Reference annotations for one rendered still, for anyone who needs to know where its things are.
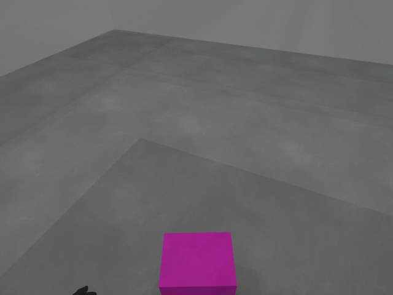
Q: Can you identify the carton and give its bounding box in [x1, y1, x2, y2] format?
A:
[159, 232, 237, 295]

